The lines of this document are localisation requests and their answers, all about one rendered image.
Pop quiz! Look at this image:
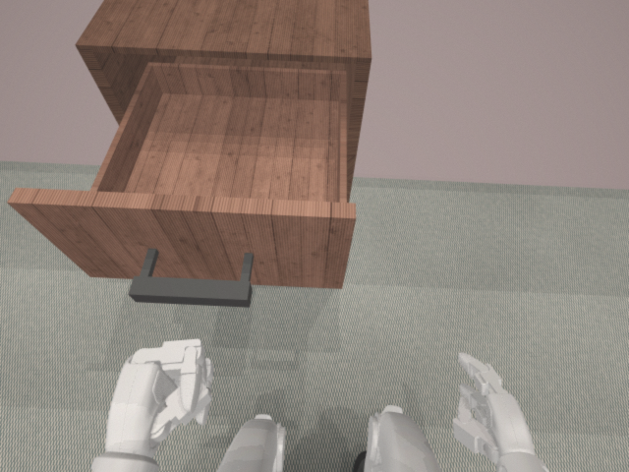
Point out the robot left forearm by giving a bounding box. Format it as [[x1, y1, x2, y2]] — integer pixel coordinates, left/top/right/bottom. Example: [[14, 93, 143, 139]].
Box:
[[90, 452, 159, 472]]

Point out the right robot hand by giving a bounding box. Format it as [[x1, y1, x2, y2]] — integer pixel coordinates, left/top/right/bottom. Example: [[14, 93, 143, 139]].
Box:
[[453, 352, 536, 465]]

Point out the left robot hand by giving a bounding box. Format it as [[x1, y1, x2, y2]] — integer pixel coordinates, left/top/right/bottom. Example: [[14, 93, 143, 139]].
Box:
[[105, 339, 214, 458]]

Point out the handle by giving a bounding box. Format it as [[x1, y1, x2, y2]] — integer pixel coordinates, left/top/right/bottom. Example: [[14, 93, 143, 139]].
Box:
[[128, 249, 254, 308]]

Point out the robot left thigh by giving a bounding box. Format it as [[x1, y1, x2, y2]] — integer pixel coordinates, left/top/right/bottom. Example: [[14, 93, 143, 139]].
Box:
[[216, 419, 286, 472]]

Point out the robot right forearm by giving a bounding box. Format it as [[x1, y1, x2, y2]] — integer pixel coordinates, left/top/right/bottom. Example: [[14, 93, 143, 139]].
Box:
[[496, 452, 549, 472]]

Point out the robot right shin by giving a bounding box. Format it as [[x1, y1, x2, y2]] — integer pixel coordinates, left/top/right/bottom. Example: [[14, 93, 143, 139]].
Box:
[[364, 405, 403, 472]]

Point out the cabinet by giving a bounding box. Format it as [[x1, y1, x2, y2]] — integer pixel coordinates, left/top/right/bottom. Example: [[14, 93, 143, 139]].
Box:
[[75, 0, 372, 289]]

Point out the drawer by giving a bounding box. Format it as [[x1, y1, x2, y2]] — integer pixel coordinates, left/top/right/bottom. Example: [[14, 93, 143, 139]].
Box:
[[7, 62, 356, 289]]

